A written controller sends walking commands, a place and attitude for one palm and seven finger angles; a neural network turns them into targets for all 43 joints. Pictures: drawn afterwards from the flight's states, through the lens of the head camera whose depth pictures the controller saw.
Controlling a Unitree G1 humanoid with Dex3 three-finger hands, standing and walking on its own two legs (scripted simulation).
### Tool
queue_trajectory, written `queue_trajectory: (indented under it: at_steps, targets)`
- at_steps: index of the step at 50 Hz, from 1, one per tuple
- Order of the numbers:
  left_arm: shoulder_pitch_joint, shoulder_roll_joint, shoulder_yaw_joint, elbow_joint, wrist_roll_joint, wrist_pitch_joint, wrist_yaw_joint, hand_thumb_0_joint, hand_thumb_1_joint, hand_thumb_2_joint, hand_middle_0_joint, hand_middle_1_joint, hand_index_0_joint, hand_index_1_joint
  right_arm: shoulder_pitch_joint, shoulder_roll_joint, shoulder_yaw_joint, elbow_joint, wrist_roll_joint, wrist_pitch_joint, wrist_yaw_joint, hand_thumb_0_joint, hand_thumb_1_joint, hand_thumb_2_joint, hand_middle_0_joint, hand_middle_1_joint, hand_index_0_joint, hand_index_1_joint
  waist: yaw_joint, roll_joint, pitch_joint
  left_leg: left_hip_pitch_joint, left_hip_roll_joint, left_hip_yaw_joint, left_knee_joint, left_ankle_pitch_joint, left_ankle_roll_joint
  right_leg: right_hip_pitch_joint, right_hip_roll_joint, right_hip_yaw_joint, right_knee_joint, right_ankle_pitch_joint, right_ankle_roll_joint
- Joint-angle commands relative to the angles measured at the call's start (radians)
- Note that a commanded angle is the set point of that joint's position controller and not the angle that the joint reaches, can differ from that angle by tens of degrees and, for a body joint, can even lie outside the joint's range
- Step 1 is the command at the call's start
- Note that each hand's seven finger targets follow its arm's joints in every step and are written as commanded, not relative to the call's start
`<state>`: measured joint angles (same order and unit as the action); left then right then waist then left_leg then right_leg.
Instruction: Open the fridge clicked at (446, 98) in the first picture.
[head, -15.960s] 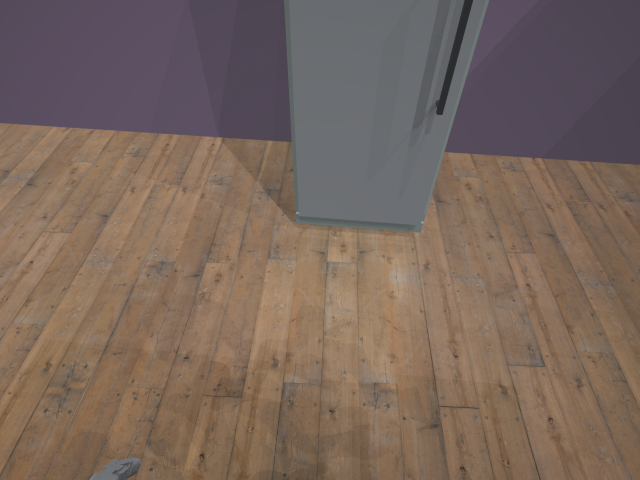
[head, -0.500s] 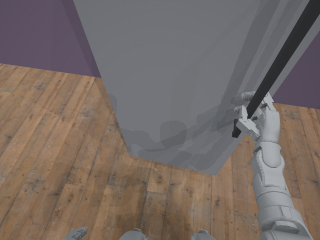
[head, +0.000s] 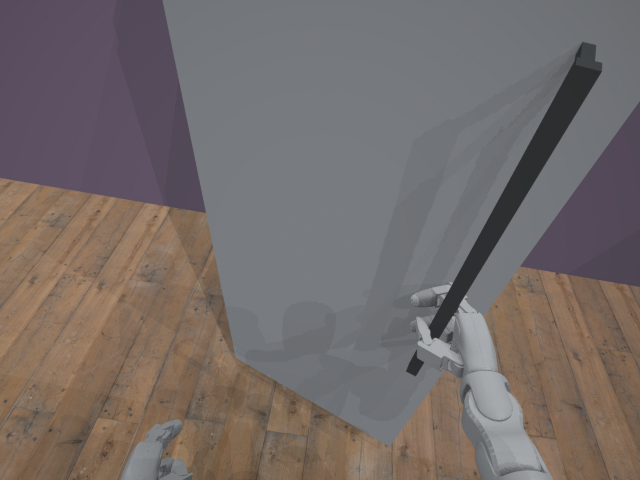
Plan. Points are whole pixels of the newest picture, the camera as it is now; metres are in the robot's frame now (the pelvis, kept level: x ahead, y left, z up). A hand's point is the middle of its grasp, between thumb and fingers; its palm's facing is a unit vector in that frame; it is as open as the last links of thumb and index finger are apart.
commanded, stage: walk backward, drawing the door open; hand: right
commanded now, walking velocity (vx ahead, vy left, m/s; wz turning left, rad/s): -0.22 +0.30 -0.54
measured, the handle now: (469, 266) +0.36 -0.12 +0.13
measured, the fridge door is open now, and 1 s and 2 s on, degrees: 19 55 93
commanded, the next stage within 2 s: stop walking and hold the door back in 1.80 s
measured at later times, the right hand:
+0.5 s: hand (354, 419) +0.20 -0.01 +0.02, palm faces -0.01 +0.98 -0.22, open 5.3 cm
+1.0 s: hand out of the picture +0.12 +0.12 +0.02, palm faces +0.23 +0.97 -0.11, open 5.4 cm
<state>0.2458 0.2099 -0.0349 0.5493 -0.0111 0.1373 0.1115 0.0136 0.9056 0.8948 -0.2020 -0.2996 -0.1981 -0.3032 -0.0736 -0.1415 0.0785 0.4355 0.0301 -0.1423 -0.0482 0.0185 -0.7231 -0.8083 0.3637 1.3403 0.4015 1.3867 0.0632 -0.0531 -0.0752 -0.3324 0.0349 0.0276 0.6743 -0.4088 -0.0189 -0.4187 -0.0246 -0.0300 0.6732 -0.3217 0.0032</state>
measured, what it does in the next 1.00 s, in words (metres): steps to the left, turning right: right foot, then left foot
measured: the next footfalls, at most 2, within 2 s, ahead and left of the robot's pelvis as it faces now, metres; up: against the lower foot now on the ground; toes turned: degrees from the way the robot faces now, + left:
right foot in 0.62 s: -0.03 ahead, -0.01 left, -0.01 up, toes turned -12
left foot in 0.82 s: +0.03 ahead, +0.40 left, +0.00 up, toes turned -37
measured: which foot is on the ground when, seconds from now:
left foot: down 0.00-0.62, up 0.64-0.80, down 0.82-1.00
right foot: down 0.00-0.46, up 0.48-0.60, down 0.62-0.82, up 0.84-0.90, down 0.92-1.00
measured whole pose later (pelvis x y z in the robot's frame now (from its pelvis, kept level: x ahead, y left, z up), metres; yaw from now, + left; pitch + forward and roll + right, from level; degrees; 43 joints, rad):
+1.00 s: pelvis -0.13 +0.31 -0.03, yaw -30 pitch -5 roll +2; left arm 0.15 0.18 0.03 0.73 0.02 -0.12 0.10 0.02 0.90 0.89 -0.20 -0.30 -0.20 -0.30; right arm -0.16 -0.09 0.20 0.31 -0.01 -0.12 0.00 0.02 -0.76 -0.82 0.41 1.37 0.41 1.40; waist 0.06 -0.02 0.13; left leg -0.46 0.01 0.03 1.02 -0.46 -0.05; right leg -0.52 -0.08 0.09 0.79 -0.18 0.07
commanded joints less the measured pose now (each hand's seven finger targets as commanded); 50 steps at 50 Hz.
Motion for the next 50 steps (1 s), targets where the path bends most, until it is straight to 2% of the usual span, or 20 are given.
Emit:
queue_trajectory:
  at_steps: [1,10,19,25,28,30,31,32,33,35,38,40,41,43,44,45,46,47,48,50]
  targets:
    - [-0.063,0.117,0.038,-0.109,0.011,-0.038,0.017,0.0,0.9,0.9,-0.2,-0.3,-0.2,-0.3,-0.225,-0.05,0.002,-0.151,-0.016,-0.032,0.009,0.0,-0.9,-0.9,0.45,1.4,0.45,1.4,0.004,0.035,-0.124,-0.011,-0.029,0.054,-0.105,0.398,-0.013,0.285,-0.082,0.127,-0.166,0.566,-0.06]
    - [-0.131,0.109,0.055,-0.09,0.024,-0.057,0.01,0.0,0.9,0.9,-0.2,-0.3,-0.2,-0.3,-0.26,-0.013,0.038,-0.159,-0.038,-0.029,0.018,0.0,-0.9,-0.9,0.45,1.4,0.45,1.4,0.005,-0.023,-0.116,0.02,-0.048,-0.005,-0.115,0.14,0.004,0.211,-0.152,0.288,-0.339,0.161,-0.108]
    - [-0.132,0.065,0.068,-0.019,0.005,-0.141,0.001,0.0,0.9,0.9,-0.2,-0.3,-0.2,-0.3,-0.288,-0.041,0.022,-0.207,-0.043,-0.011,0.026,0.0,-0.9,-0.9,0.45,1.4,0.45,1.4,0.011,0.112,-0.142,0.075,0.006,0.041,-0.289,0.17,-0.015,0.256,-0.017,0.054,-0.204,0.181,-0.007]
    - [-0.178,0.049,0.063,0.021,0.012,-0.198,0.009,0.0,0.9,0.9,-0.2,-0.3,-0.2,-0.3,-0.246,-0.061,0.002,-0.238,-0.051,-0.002,0.018,0.0,-0.9,-0.9,0.45,1.4,0.45,1.4,-0.012,0.2,0.032,-0.055,0.105,0.02,-0.432,-0.031,-0.019,0.109,0.023,-0.033,0.166,0.004,0.02]
    - [-0.14,0.046,0.064,0.044,0.007,-0.244,0.01,0.0,0.9,0.9,-0.2,-0.3,-0.2,-0.3,-0.242,-0.047,0.025,-0.242,-0.059,-0.013,0.025,0.0,-0.9,-0.9,0.45,1.4,0.45,1.4,0.008,0.163,0.083,-0.064,0.097,0.104,-0.365,0.148,-0.021,0.129,-0.002,-0.064,0.202,-0.045,0.012]
    - [-0.034,0.07,0.062,0.082,0.01,-0.29,0.014,0.0,0.9,0.9,-0.2,-0.3,-0.2,-0.3,-0.262,-0.004,0.078,-0.272,-0.048,-0.025,0.035,0.0,-0.9,-0.9,0.45,1.4,0.45,1.4,0.088,-0.023,0.106,-0.253,-0.083,0.19,0.072,0.281,-0.188,0.395,-0.107,0.178,-0.327,0.102,-0.081]
    - [-0.037,0.131,0.077,0.054,0.042,-0.297,0.001,0.0,0.9,0.9,-0.2,-0.3,-0.2,-0.3,-0.229,0.023,0.077,-0.264,-0.045,-0.035,0.043,0.0,-0.9,-0.9,0.45,1.4,0.45,1.4,0.076,-0.322,0.083,-0.434,-0.158,0.087,0.518,-0.015,-0.237,0.45,-0.372,0.714,-0.61,0.245,-0.218]
    - [-0.138,0.17,0.08,0.025,0.081,-0.284,-0.018,0.0,0.9,0.9,-0.2,-0.3,-0.2,-0.3,-0.162,-0.035,0.021,-0.229,-0.074,-0.037,0.04,0.0,-0.9,-0.9,0.45,1.4,0.45,1.4,-0.023,-0.27,0.043,-0.326,-0.033,-0.173,0.744,-0.06,-0.085,0.248,-0.527,1.011,-0.579,0.092,-0.247]
    - [-0.205,0.154,0.075,0.014,0.079,-0.265,-0.025,0.0,0.9,0.9,-0.2,-0.3,-0.2,-0.3,-0.168,-0.045,0.031,-0.359,-0.073,-0.034,0.063,0.0,-0.9,-0.9,0.45,1.4,0.45,1.4,-0.041,-0.1,0.018,-0.264,0.009,-0.242,0.684,-0.039,-0.033,0.127,-0.512,0.931,-0.55,-0.112,-0.22]
    - [-0.246,0.145,0.091,0.012,0.061,-0.251,-0.008,0.0,0.9,0.9,-0.2,-0.3,-0.2,-0.3,-0.192,-0.083,-0.033,-0.381,-0.058,-0.031,0.066,0.0,-0.9,-0.9,0.45,1.4,0.45,1.4,-0.051,-0.076,0.065,-0.203,0.045,-0.3,0.506,-0.09,0.006,-0.003,-0.42,0.675,-0.406,-0.188,-0.166]
    - [-0.172,0.123,0.075,0.023,0.038,-0.273,-0.003,0.0,0.9,0.9,-0.2,-0.3,-0.2,-0.3,-0.179,0.033,0.036,-0.282,-0.038,-0.009,0.039,0.0,-0.9,-0.9,0.45,1.4,0.45,1.4,-0.06,-0.021,-0.141,0.288,-0.087,-0.012,-0.117,-0.071,0.033,-0.097,-0.148,0.239,-0.273,-0.218,0.025]
    - [-0.08,0.068,0.092,0.059,0.015,-0.285,0.001,0.0,0.9,0.9,-0.2,-0.3,-0.2,-0.3,-0.314,-0.019,0.033,-0.343,-0.063,-0.017,0.03,0.0,-0.9,-0.9,0.45,1.4,0.45,1.4,0.007,0.282,-0.271,0.153,0.081,-0.028,-0.357,-0.178,0.108,0.103,0.05,-0.035,0.135,-0.103,0.082]
    - [-0.117,0.056,0.096,0.046,0.01,-0.298,0.005,0.0,0.9,0.9,-0.2,-0.3,-0.2,-0.3,-0.377,-0.015,0.034,-0.399,-0.078,-0.037,0.031,0.0,-0.9,-0.9,0.45,1.4,0.45,1.4,0.006,0.29,-0.238,0.079,0.148,-0.052,-0.368,-0.068,0.161,0.09,0.051,-0.053,0.318,-0.097,0.07]
    - [-0.081,-0.045,0.05,0.044,0.016,-0.329,-0.011,0.0,0.9,0.9,-0.2,-0.3,-0.2,-0.3,-0.411,0.056,0.085,-0.416,-0.07,-0.066,0.028,0.0,-0.9,-0.9,0.45,1.4,0.45,1.4,0.072,-0.028,-0.165,0.063,0.167,0.074,-0.123,0.375,0.122,0.05,0.046,-0.078,0.248,-0.02,0.073]
    - [-0.118,0.034,0.09,0.055,0.0,-0.308,-0.003,0.0,0.9,0.9,-0.2,-0.3,-0.2,-0.3,-0.279,0.028,0.091,-0.277,-0.059,-0.034,0.029,0.0,-0.9,-0.9,0.45,1.4,0.45,1.4,0.037,0.156,-0.176,-0.004,0.18,0.048,-0.095,0.265,0.12,0.107,0.005,-0.016,0.218,-0.02,0.056]
    - [-0.099,0.083,0.118,0.063,0.004,-0.306,0.007,0.0,0.9,0.9,-0.2,-0.3,-0.2,-0.3,-0.299,0.035,0.092,-0.305,-0.05,-0.023,0.045,0.0,-0.9,-0.9,0.45,1.4,0.45,1.4,0.037,0.191,-0.12,-0.147,0.125,0.069,-0.036,0.157,0.113,0.23,-0.033,0.032,0.139,0.0,0.027]
    - [-0.089,0.123,0.123,0.049,0.016,-0.313,0.016,0.0,0.9,0.9,-0.2,-0.3,-0.2,-0.3,-0.318,0.079,0.124,-0.304,-0.051,-0.018,0.064,0.0,-0.9,-0.9,0.45,1.4,0.45,1.4,0.05,0.04,-0.06,-0.332,0.039,0.107,0.167,0.04,0.068,0.327,-0.131,0.222,-0.057,-0.021,-0.036]
    - [-0.09,0.164,0.115,0.041,0.025,-0.319,0.008,0.0,0.9,0.9,-0.2,-0.3,-0.2,-0.3,-0.331,0.132,0.176,-0.289,-0.051,-0.023,0.078,0.0,-0.9,-0.9,0.45,1.4,0.45,1.4,0.049,-0.195,-0.017,-0.45,-0.07,0.069,0.395,-0.135,-0.014,0.329,-0.354,0.706,-0.371,-0.086,-0.122]
    - [-0.114,0.143,0.092,0.036,0.046,-0.322,-0.01,0.0,0.9,0.9,-0.2,-0.3,-0.2,-0.3,-0.344,0.134,0.192,-0.352,-0.054,-0.054,0.083,0.0,-0.9,-0.9,0.45,1.4,0.45,1.4,0.028,-0.2,-0.047,-0.352,-0.055,-0.077,0.549,-0.139,-0.049,0.204,-0.406,0.917,-0.527,-0.387,-0.153]
    - [-0.228,0.122,0.086,-0.002,0.048,-0.271,-0.015,0.0,0.9,0.9,-0.2,-0.3,-0.2,-0.3,-0.306,0.077,0.152,-0.446,-0.053,-0.054,0.066,0.0,-0.9,-0.9,0.45,1.4,0.45,1.4,-0.017,-0.236,0.022,-0.088,-0.027,-0.092,0.515,-0.095,-0.016,-0.129,-0.33,0.697,-0.503,-0.46,-0.122]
